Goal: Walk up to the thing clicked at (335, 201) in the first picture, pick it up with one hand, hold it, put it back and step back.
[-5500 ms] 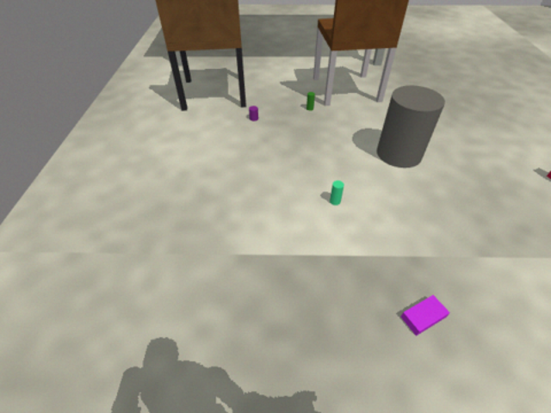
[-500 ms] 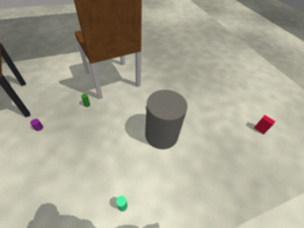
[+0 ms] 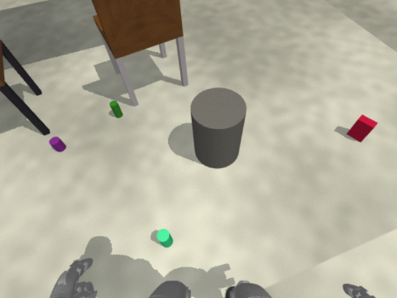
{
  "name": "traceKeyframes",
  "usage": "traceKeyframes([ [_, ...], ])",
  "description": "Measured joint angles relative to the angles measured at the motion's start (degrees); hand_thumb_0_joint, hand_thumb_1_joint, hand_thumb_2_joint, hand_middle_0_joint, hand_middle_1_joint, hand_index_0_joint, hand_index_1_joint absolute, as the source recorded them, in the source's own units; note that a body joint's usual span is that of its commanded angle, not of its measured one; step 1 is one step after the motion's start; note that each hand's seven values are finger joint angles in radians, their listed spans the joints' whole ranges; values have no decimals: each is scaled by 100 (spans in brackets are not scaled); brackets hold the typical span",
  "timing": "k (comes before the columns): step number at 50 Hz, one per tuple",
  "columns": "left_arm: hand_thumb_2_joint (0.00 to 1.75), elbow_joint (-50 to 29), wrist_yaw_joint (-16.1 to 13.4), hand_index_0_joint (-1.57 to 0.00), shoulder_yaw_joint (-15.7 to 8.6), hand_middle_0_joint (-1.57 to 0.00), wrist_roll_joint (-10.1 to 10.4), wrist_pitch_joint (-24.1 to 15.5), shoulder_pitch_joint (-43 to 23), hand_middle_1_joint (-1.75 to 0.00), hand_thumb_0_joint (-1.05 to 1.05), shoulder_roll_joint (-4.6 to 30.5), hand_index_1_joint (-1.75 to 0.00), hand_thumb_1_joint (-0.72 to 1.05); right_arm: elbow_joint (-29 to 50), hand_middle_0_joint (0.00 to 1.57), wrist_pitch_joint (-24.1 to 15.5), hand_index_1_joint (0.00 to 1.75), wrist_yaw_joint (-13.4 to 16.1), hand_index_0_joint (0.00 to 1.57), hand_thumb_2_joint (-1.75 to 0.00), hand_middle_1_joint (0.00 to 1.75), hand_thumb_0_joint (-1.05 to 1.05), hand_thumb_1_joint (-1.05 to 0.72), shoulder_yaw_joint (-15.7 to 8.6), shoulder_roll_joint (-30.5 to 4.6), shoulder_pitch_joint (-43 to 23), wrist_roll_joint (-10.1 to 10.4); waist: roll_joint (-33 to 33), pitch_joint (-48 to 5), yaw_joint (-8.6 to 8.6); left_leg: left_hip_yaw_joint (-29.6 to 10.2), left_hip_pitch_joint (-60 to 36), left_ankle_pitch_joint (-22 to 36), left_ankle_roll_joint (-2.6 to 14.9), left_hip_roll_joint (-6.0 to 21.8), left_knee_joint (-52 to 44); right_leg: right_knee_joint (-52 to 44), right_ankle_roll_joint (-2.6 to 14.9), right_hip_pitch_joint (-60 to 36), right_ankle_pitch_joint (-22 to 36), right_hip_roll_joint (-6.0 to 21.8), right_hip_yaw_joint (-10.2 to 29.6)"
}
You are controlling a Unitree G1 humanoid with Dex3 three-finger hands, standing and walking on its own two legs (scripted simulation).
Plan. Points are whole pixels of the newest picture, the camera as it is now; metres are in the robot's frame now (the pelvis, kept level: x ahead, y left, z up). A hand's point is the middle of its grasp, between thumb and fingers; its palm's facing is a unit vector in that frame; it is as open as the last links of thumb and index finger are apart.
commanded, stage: walk up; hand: left
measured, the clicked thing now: (165, 238) +0.39 +0.20 -0.70
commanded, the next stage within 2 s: none
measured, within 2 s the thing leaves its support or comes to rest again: neither
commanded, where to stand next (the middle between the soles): +0.04 +0.01 m, yaw -2 degrees
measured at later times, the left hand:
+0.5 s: hand out of the picture +0.03 +0.29 -0.14, palm faces +0.04 -0.93 -0.36, open 7.4 cm
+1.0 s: hand out of the picture +0.07 +0.28 -0.13, palm faces +0.00 -0.94 -0.34, open 7.4 cm
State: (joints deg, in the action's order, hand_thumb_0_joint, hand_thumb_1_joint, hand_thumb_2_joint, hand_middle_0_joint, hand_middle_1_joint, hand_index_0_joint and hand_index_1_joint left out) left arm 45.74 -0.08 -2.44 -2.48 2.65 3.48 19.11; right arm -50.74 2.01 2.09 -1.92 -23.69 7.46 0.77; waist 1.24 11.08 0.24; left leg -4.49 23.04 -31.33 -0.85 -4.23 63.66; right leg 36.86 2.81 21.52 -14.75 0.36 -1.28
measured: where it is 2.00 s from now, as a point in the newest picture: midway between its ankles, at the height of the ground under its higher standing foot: outside the picture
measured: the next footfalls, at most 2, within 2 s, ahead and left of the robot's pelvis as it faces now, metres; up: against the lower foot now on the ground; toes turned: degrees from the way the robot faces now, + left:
left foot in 0.10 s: +0.00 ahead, +0.12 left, +0.00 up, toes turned +1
left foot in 1.42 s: -0.09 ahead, +0.15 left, +0.00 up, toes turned +2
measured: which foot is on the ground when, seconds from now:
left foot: up 0.00-0.08, down 0.10-1.00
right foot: down 0.00-1.00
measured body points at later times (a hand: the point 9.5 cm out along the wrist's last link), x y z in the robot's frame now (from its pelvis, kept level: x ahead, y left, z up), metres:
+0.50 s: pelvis -0.03 +0.02 +0.01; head -0.01 +0.02 +0.46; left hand +0.03 +0.34 -0.11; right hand +0.07 -0.28 -0.12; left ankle -0.04 +0.12 -0.72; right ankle +0.05 -0.10 -0.72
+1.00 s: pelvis -0.02 +0.03 +0.02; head +0.01 +0.03 +0.47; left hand +0.07 +0.33 -0.11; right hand +0.09 -0.27 -0.11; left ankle -0.04 +0.12 -0.72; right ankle +0.05 -0.10 -0.72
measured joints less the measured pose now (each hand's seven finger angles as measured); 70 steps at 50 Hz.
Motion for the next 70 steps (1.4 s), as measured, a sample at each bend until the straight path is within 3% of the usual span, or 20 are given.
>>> traceKeyframes([
  [4, 90, 1, 47, -21, 47, -21, 38, -138, 182, -30, 1, 45, -30, 90, -267, 20, 9, 30, -146, 20, -90, 30, 1, -91, 37, 64, 349, -156, -65, -278, -52, 213, -837, 104, 105, 240, -2126, 103, -40, -15, -72, 86, -228],
  [6, 90, 125, 55, -21, 50, -21, 92, -137, 252, -30, 0, 145, -30, 90, -373, 20, -17, 30, -194, 21, -90, 30, 1, -91, 6, 132, 401, -219, -213, -307, -80, 287, -1113, 912, 167, 201, -2800, 240, -108, -1, -118, 189, -224],
  [10, 90, 583, 51, -21, 1, -21, 174, -96, 447, -30, 1, 218, -30, 90, -433, 20, -45, 30, -313, 21, -90, 30, 1, -91, 25, 166, 432, -249, -218, -421, -88, 347, -1161, 1002, 183, 264, -2835, 179, -149, -80, -551, 45, -82],
  [14, 90, 923, 66, -21, -30, -21, 168, -181, 569, -30, 1, 274, -30, 90, -469, 20, -41, 30, -310, 21, -90, 30, 1, -91, 58, 178, 313, -168, -134, -425, -28, 349, -1175, 958, 136, 339, -2718, -208, -126, -268, 320, -37, -89],
  [18, 90, 1142, 85, -21, 31, -21, 116, -202, 602, -30, 1, 234, -30, 90, -512, 20, -6, 30, -313, 21, -90, 30, 1, -91, 41, 176, 178, -141, -33, -541, 4, 287, -1079, 760, 232, 274, -2694, -359, -140, -270, 319, 15, -128],
  [22, 90, 1264, 81, -21, 81, -21, 121, -210, 513, -30, 1, 174, -30, 90, -591, 20, -87, 30, -351, 20, -90, 30, 1, -91, 34, 165, 122, -160, -7, -606, 55, 348, -1088, 1300, 251, 213, -3027, -535, -229, -246, 412, 97, -84],
  [24, 90, 1332, 99, -21, 88, -21, 146, -225, 502, -30, 1, 163, -30, 90, -675, 20, -104, 30, -363, 20, -90, 30, 1, -91, 58, 199, 107, -168, -23, -656, 79, 381, -1153, 1344, 279, 198, -3197, -632, -248, -276, 318, 75, 2],
  [28, 90, 1454, 100, -21, 77, -21, 190, -286, 451, -30, 1, 206, -30, 90, -838, 20, -117, 30, -365, 21, -90, 30, 1, -91, 119, 306, 41, -158, -133, -637, 118, 439, -1334, 1422, 300, 161, -3431, -931, -296, -455, 706, 85, 100],
  [43, 90, 1708, 36, -21, 214, -21, 214, -336, 149, -30, 1, 73, -30, 91, -1118, 20, -129, 30, -312, 21, -90, 30, 1, -91, 94, 365, -371, -95, -144, -593, 60, 534, -1786, 1689, 320, 137, -4136, -1453, -367, -798, 866, 95, 211],
  [50, 90, 1688, 26, -21, 207, -21, 202, -322, 56, -30, 1, 62, -30, 90, -1187, 20, -106, 30, -315, 21, -90, 30, 1, -91, 62, 324, -434, -84, -145, -566, 23, 550, -1812, 1724, 310, 141, -4219, -1473, -356, -788, 874, 88, 229],
  [58, 90, 1220, 2, -21, 102, -21, 191, -98, -107, -30, 1, 289, -30, 90, -719, 20, 98, 30, -305, 21, -90, 30, 1, -91, -109, 169, -538, -33, -188, -145, -58, 576, -1179, 1415, 302, 132, -3288, -589, -272, -167, 600, 95, 237],
  [61, 90, 1032, 24, -21, 76, -21, 161, -54, -153, -30, 1, 318, -30, 90, -512, 20, 177, 30, -301, 21, -90, 30, 1, -91, -171, 53, -530, -39, -93, -41, -113, 504, -781, 1246, 317, 152, -2653, -269, -229, 87, 522, 79, 163],
  [64, 90, 797, 7, -21, 36, -21, 60, -41, -228, -30, 1, 316, -30, 90, -317, 20, 243, 30, -311, 20, -90, 30, 1, -91, -230, -24, -470, -83, -118, 97, -95, 262, -289, 304, 280, -63, -1166, -99, -217, 295, 557, 161, 180],
  [66, 90, 665, -18, -21, 16, -21, -4, -21, -276, -30, 1, 300, -30, 90, -228, 20, 235, 30, -329, 20, -90, 30, 1, -91, -250, -48, -351, -88, -139, 118, -86, 181, -160, 107, 230, -94, -551, -121, -212, 405, 651, 222, 180],
  [68, 90, 576, -19, -21, 0, -21, -78, 9, -300, -30, 1, 293, -30, 90, -221, 20, 169, 30, -353, 20, -90, 29, 0, -91, -240, -41, -161, -94, -172, 44, -83, 260, -338, 25, 193, 43, -807, -141, -235, 516, 720, 275, 168],
  [70, 90, 500, 25, -21, -1, -21, -113, 53, -267, -30, 1, 293, -30, 90, -283, 20, 60, 30, -376, 20, -90, 29, 0, -91, -226, -22, 110, -124, -216, -122, -113, 398, -795, 64, 198, 187, -1897, -45, -264, 656, 680, 346, 140],
])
